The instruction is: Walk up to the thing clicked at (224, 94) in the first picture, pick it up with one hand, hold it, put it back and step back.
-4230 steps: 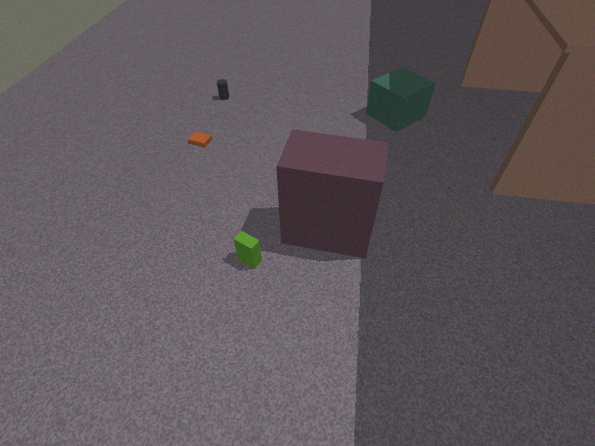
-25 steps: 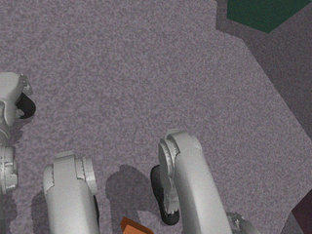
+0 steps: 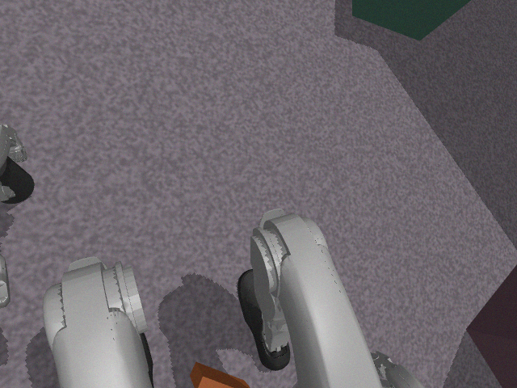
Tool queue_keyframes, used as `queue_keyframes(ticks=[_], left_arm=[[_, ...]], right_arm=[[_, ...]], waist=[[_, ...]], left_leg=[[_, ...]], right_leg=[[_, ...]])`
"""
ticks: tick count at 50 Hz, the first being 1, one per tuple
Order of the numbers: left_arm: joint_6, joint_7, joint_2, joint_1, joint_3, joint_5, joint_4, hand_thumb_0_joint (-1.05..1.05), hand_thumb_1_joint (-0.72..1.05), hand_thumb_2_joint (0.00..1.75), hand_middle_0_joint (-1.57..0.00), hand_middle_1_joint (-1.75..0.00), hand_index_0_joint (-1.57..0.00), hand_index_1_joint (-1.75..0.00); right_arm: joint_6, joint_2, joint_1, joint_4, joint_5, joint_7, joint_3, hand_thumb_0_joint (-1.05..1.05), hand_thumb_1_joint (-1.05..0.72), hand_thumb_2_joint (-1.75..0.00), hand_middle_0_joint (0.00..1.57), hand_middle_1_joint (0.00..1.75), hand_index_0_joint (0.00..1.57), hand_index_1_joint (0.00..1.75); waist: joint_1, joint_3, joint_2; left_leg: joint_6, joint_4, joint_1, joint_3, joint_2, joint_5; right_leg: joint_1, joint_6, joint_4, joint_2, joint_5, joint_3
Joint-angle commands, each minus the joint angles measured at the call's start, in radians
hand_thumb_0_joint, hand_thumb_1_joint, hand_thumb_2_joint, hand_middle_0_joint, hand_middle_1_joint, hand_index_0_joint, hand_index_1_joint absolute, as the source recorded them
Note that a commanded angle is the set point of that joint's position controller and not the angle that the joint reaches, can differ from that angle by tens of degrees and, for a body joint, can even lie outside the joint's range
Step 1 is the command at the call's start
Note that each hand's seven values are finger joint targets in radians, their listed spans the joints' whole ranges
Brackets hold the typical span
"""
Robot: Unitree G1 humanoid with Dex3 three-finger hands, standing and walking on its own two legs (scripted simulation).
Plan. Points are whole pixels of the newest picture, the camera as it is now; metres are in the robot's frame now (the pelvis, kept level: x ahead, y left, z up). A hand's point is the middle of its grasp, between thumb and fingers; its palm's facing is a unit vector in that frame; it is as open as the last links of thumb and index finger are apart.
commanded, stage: rest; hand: left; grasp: from above
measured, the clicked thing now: out of the picture +0.47 +0.30 -0.25
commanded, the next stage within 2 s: open in 0.02 s
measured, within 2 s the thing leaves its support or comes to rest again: neither
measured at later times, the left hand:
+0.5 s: hand out of the picture +0.46 +0.29 -0.21, palm faces -0.43 -0.10 -0.90, open 10.0 cm
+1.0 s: hand out of the picture +0.46 +0.29 -0.21, palm faces -0.45 -0.12 -0.88, open 12.3 cm
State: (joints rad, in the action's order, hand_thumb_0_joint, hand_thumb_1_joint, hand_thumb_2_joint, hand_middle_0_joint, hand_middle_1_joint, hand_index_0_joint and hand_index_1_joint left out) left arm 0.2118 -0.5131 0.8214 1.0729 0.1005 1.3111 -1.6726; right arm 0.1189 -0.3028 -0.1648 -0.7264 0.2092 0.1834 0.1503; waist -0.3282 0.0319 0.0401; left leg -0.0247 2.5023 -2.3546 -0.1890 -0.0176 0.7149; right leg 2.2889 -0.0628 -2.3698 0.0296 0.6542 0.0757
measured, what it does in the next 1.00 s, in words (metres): stands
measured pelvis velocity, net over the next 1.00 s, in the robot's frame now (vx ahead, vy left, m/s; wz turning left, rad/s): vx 0.00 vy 0.00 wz -0.02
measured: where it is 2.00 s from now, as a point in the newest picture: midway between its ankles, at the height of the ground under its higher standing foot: (207, 364)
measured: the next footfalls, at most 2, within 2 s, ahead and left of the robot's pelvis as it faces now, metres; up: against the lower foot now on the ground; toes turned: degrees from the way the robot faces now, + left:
none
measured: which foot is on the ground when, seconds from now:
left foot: down 0.00-1.00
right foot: down 0.00-1.00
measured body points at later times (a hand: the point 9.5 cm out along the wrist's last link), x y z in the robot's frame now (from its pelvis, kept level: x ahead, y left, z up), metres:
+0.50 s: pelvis +0.00 +0.00 +0.00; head +0.25 +0.10 +0.35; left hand +0.48 +0.29 -0.16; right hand +0.02 -0.26 -0.07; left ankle +0.06 +0.13 -0.27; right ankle +0.11 -0.13 -0.27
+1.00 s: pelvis +0.00 +0.00 +0.00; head +0.26 +0.10 +0.36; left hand +0.48 +0.30 -0.16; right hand +0.04 -0.27 -0.07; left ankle +0.06 +0.13 -0.27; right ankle +0.11 -0.13 -0.27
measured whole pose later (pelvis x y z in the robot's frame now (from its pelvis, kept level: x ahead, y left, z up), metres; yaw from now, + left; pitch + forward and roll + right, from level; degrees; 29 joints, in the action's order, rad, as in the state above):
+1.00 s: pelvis +0.00 +0.00 +0.00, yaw -1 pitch +32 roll -12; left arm 0.19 -0.51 0.84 1.03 0.12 1.29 -1.63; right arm 0.14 -0.32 -0.15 -0.70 0.22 0.23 0.16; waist -0.34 0.06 0.05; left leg -0.02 2.51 -2.36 -0.21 -0.02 0.72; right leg 2.28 -0.06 -2.36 0.03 0.65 0.09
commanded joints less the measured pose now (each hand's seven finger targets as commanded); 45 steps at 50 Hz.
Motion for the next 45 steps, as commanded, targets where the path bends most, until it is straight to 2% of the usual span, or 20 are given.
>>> queue_keyframes(ticks=[1,6,7,9,10,14,17,20,21,24,26,28,30,32,34,36,38,39,40,45], left_arm=[[-0.006,-0.042,0.208,0.273,-0.004,-0.016,0.090,0.00,0.66,0.62,-0.99,-0.65,-1.02,-0.62],[0.003,-0.055,0.226,0.295,0.003,-0.018,0.034,0.00,0.66,0.60,-0.98,-0.65,-1.02,-0.62],[0.001,-0.051,0.200,0.294,-0.025,-0.012,0.025,0.00,0.58,0.60,-0.90,-0.66,-0.94,-0.62],[0.002,-0.065,0.273,0.284,0.030,-0.010,0.034,0.00,0.42,0.59,-0.74,-0.65,-0.78,-0.62],[0.002,-0.057,0.211,0.293,-0.021,-0.010,0.016,0.00,0.34,0.56,-0.70,-0.64,-0.73,-0.61],[0.001,-0.062,0.239,0.303,0.001,-0.007,0.013,0.00,0.12,0.61,-0.59,-0.68,-0.61,-0.66],[0.005,-0.065,0.253,0.323,-0.009,-0.007,0.076,0.00,0.04,0.68,-0.53,-0.73,-0.55,-0.71],[-0.002,-0.080,0.292,0.300,0.031,0.000,0.122,0.00,-0.02,0.71,-0.49,-0.76,-0.50,-0.74],[-0.005,-0.086,0.285,0.289,0.030,-0.002,0.142,0.00,-0.04,0.74,-0.49,-0.76,-0.49,-0.76],[-0.020,-0.086,0.230,0.306,-0.008,-0.010,0.119,0.00,-0.13,0.74,-0.39,-0.81,-0.41,-0.79],[-0.031,-0.091,0.247,0.277,0.008,-0.022,0.150,0.00,-0.21,0.76,-0.35,-0.79,-0.36,-0.78],[-0.044,-0.088,0.234,0.257,0.005,-0.021,0.135,0.00,-0.22,0.79,-0.34,-0.82,-0.34,-0.82],[-0.051,-0.085,0.266,0.256,0.048,-0.024,0.163,0.00,-0.22,0.84,-0.34,-0.84,-0.34,-0.84],[-0.053,-0.063,0.180,0.274,-0.009,-0.032,0.134,0.00,-0.25,0.86,-0.31,-0.87,-0.32,-0.87],[-0.054,-0.048,0.184,0.278,-0.016,-0.041,0.132,0.00,-0.27,0.88,-0.29,-0.90,-0.30,-0.90],[-0.053,-0.044,0.244,0.251,0.030,-0.043,0.152,0.00,-0.27,0.88,-0.29,-0.91,-0.30,-0.91],[-0.049,-0.032,0.201,0.236,0.011,-0.043,0.178,0.00,-0.27,0.91,-0.29,-0.93,-0.29,-0.93],[-0.046,-0.033,0.230,0.250,0.033,-0.042,0.183,0.00,-0.27,0.93,-0.28,-0.96,-0.28,-0.95],[-0.045,-0.024,0.177,0.258,-0.008,-0.047,0.189,0.00,-0.27,0.93,-0.27,-0.98,-0.27,-0.97],[-0.023,-0.028,0.258,0.253,0.047,-0.031,0.177,0.00,-0.33,0.99,-0.23,-1.01,-0.23,-1.01]], right_arm=[[0.012,-0.277,-0.208,-0.003,0.003,-0.004,-0.072,0.00,-0.90,-0.90,0.20,0.30,0.20,0.30],[0.024,-0.301,-0.199,0.011,0.006,-0.005,-0.066,0.00,-0.90,-0.90,0.20,0.30,0.20,0.30],[0.026,-0.292,-0.203,0.004,0.006,0.000,-0.057,0.00,-0.90,-0.90,0.20,0.30,0.20,0.30],[0.029,-0.306,-0.209,0.004,0.013,-0.001,-0.056,0.00,-0.90,-0.90,0.20,0.30,0.20,0.30],[0.033,-0.295,-0.196,0.017,0.011,0.004,-0.049,0.00,-0.90,-0.90,0.20,0.30,0.20,0.30],[0.044,-0.306,-0.194,0.014,0.021,0.006,-0.050,0.00,-0.90,-0.90,0.20,0.30,0.20,0.30],[0.051,-0.306,-0.188,0.017,0.019,0.010,-0.049,0.00,-0.90,-0.90,0.20,0.30,0.20,0.30],[0.054,-0.316,-0.189,0.020,0.020,0.012,-0.057,0.00,-0.90,-0.90,0.20,0.30,0.20,0.30],[0.050,-0.310,-0.188,0.013,0.021,0.012,-0.057,0.00,-0.90,-0.90,0.20,0.30,0.20,0.30],[0.052,-0.298,-0.186,0.007,0.023,0.025,-0.055,0.00,-0.90,-0.90,0.20,0.30,0.20,0.30],[0.050,-0.299,-0.191,-0.004,0.018,0.024,-0.061,0.00,-0.90,-0.90,0.20,0.30,0.20,0.30],[0.050,-0.298,-0.194,-0.007,0.019,0.030,-0.062,0.00,-0.90,-0.90,0.20,0.30,0.20,0.30],[0.045,-0.313,-0.210,-0.002,0.020,0.033,-0.074,0.00,-0.90,-0.90,0.20,0.30,0.20,0.30],[0.046,-0.295,-0.189,-0.001,0.018,0.041,-0.075,0.00,-0.90,-0.90,0.20,0.30,0.20,0.30],[0.049,-0.303,-0.207,0.000,0.015,0.045,-0.069,0.00,-0.90,-0.90,0.20,0.30,0.20,0.30],[0.048,-0.318,-0.209,0.007,0.013,0.044,-0.078,0.00,-0.90,-0.90,0.20,0.30,0.20,0.30],[0.043,-0.303,-0.208,0.004,0.010,0.046,-0.083,0.00,-0.90,-0.90,0.20,0.30,0.20,0.30],[0.038,-0.309,-0.220,0.000,0.012,0.048,-0.081,0.00,-0.90,-0.90,0.20,0.30,0.20,0.30],[0.039,-0.300,-0.210,0.011,0.006,0.049,-0.078,0.00,-0.90,-0.90,0.20,0.30,0.20,0.30],[0.024,-0.314,-0.217,0.008,0.006,0.041,-0.082,0.00,-0.90,-0.90,0.20,0.30,0.20,0.30]], waist=[[-0.035,-0.626,-0.320],[-0.059,-0.588,-0.308],[-0.063,-0.561,-0.323],[-0.053,-0.585,-0.321],[-0.064,-0.554,-0.313],[-0.070,-0.552,-0.329],[-0.059,-0.576,-0.372],[-0.038,-0.623,-0.428],[-0.029,-0.655,-0.457],[-0.061,-0.609,-0.407],[-0.034,-0.646,-0.442],[-0.033,-0.632,-0.444],[-0.035,-0.652,-0.446],[-0.052,-0.624,-0.439],[-0.059,-0.607,-0.405],[-0.035,-0.627,-0.420],[-0.028,-0.669,-0.440],[-0.043,-0.673,-0.443],[-0.038,-0.677,-0.440],[-0.040,-0.637,-0.402]], left_leg=[[0.053,-0.263,0.419,0.117,0.007,-0.165],[0.052,-0.255,0.407,0.106,0.008,-0.149],[0.052,-0.256,0.403,0.109,0.006,-0.137],[0.051,-0.257,0.411,0.108,0.006,-0.155],[0.054,-0.251,0.383,0.110,0.006,-0.129],[0.049,-0.248,0.413,0.106,0.008,-0.120],[0.047,-0.252,0.431,0.108,0.009,-0.123],[0.032,-0.273,0.501,0.096,0.012,-0.167],[0.028,-0.275,0.522,0.095,0.012,-0.177],[0.043,-0.244,0.455,0.108,0.014,-0.156],[0.038,-0.255,0.489,0.108,0.013,-0.187],[0.035,-0.257,0.497,0.106,0.014,-0.201],[0.030,-0.263,0.507,0.102,0.011,-0.245],[0.031,-0.257,0.503,0.102,0.015,-0.223],[0.040,-0.244,0.472,0.104,0.011,-0.208],[0.034,-0.253,0.495,0.104,0.009,-0.239],[0.029,-0.264,0.535,0.103,0.013,-0.265],[0.030,-0.259,0.531,0.102,0.011,-0.273],[0.029,-0.262,0.541,0.100,0.012,-0.276],[0.038,-0.257,0.469,0.106,0.009,-0.219]], right_leg=[[-0.380,0.084,0.219,0.033,-0.190,0.130],[-0.345,0.083,0.218,0.032,-0.180,0.140],[-0.341,0.085,0.214,0.033,-0.170,0.137],[-0.365,0.082,0.219,0.031,-0.184,0.141],[-0.352,0.083,0.213,0.034,-0.163,0.137],[-0.326,0.085,0.214,0.032,-0.159,0.147],[-0.343,0.087,0.218,0.036,-0.159,0.141],[-0.327,0.091,0.195,0.029,-0.190,0.155],[-0.332,0.095,0.187,0.032,-0.200,0.156],[-0.334,0.087,0.202,0.037,-0.202,0.147],[-0.344,0.090,0.199,0.036,-0.223,0.143],[-0.330,0.093,0.192,0.035,-0.229,0.146],[-0.342,0.095,0.185,0.029,-0.261,0.151],[-0.315,0.097,0.184,0.033,-0.245,0.150],[-0.333,0.091,0.197,0.030,-0.239,0.146],[-0.347,0.095,0.193,0.025,-0.254,0.147],[-0.366,0.095,0.194,0.031,-0.272,0.146],[-0.376,0.095,0.195,0.029,-0.279,0.148],[-0.364,0.095,0.191,0.028,-0.281,0.148],[-0.372,0.095,0.209,0.031,-0.234,0.143]])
